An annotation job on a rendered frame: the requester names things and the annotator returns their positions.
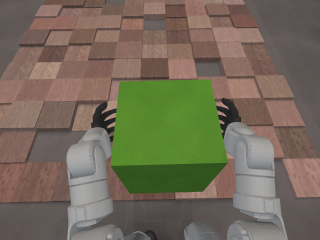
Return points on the robot left foot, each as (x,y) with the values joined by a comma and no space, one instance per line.
(151,234)

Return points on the right robot upper arm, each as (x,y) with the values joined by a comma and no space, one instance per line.
(254,230)

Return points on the right robot forearm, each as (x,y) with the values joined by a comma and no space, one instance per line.
(255,193)

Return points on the left robot forearm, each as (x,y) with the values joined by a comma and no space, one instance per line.
(87,178)

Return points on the left robot upper arm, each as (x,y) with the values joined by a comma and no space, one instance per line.
(105,232)

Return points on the carton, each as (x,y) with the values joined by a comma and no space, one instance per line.
(167,136)

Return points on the robot right hand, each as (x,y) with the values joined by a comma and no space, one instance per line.
(232,114)

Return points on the robot left hand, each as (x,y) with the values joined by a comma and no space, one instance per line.
(99,119)

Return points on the robot right thigh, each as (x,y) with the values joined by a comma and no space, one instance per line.
(200,230)

